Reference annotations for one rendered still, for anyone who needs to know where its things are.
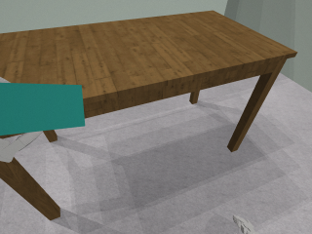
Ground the table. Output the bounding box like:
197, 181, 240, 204
0, 10, 297, 221

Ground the robot left hand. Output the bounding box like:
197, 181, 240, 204
0, 77, 43, 163

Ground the robot right hand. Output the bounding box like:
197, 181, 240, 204
233, 214, 259, 234

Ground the sponge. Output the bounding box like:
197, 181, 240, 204
0, 83, 86, 136

